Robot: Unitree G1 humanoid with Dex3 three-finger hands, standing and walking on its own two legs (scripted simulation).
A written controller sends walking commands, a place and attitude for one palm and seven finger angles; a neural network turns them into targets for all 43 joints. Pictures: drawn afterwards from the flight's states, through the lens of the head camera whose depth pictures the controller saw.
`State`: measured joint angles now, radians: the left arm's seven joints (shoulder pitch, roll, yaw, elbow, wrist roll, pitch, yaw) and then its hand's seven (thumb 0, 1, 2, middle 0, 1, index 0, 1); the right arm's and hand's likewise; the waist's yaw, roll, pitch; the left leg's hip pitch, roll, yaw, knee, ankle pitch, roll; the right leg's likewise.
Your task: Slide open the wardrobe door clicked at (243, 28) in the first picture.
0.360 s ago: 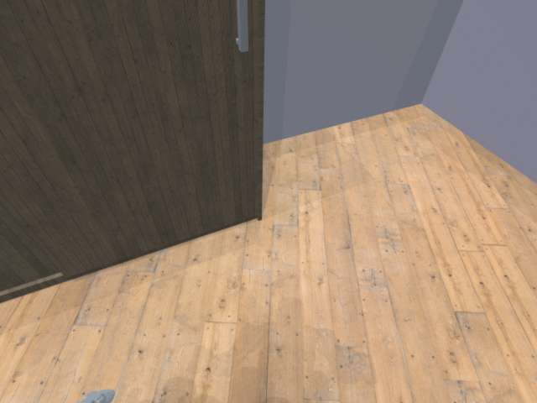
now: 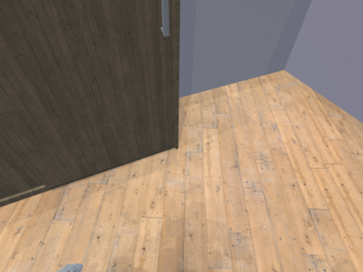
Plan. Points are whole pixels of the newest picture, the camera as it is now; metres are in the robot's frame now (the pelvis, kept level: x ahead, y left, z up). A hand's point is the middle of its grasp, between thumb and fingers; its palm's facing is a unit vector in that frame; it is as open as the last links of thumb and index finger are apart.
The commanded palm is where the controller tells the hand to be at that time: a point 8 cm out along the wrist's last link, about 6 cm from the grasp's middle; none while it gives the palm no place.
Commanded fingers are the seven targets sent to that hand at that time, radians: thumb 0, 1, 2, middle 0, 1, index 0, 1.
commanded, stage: stand and wait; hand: right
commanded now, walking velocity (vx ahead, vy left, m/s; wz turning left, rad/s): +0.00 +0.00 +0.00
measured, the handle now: out of the picture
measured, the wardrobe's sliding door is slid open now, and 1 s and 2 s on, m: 0.00 0.00 0.00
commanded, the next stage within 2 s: look at it before walking up in 0.46 s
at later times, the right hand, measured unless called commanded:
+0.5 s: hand out of the picture +0.07 -0.24 -0.15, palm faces -0.02 +0.94 -0.34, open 7.4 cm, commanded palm none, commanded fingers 0.00 -0.90 -0.90 0.20 0.30 0.20 0.30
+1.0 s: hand out of the picture +0.08 -0.24 -0.15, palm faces -0.02 +0.94 -0.34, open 7.4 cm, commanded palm none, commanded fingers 0.00 -0.90 -0.90 0.20 0.30 0.20 0.30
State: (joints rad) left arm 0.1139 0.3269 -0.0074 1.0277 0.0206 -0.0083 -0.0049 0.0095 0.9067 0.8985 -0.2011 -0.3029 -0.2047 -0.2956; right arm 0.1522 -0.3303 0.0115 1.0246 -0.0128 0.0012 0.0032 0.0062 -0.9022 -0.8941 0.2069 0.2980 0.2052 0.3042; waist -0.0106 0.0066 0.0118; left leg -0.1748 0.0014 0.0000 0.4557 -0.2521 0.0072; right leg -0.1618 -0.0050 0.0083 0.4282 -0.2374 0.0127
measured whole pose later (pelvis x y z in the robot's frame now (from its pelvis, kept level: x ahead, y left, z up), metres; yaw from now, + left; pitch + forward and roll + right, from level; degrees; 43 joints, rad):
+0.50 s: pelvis -0.01 +0.00 +0.00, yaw +0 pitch -2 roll +0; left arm 0.14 0.34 -0.01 1.10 0.02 -0.01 -0.01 0.01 0.91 0.90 -0.20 -0.30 -0.20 -0.30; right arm 0.14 -0.34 0.00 1.08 -0.01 0.00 0.00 0.01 -0.90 -0.89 0.21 0.30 0.20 0.30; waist 0.00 0.00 0.02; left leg -0.16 -0.01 0.00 0.40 -0.21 0.01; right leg -0.15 -0.02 0.01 0.38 -0.20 0.02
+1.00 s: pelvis +0.00 +0.00 +0.00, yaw +0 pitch -2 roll +0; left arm 0.12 0.34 -0.01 1.10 0.01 -0.01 0.00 0.01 0.91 0.90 -0.20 -0.30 -0.20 -0.30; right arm 0.14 -0.34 0.00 1.08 -0.01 -0.01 0.00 0.01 -0.90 -0.89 0.21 0.30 0.20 0.30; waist -0.01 0.00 0.02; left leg -0.14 -0.01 -0.01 0.38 -0.21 0.01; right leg -0.12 -0.02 0.00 0.36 -0.20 0.02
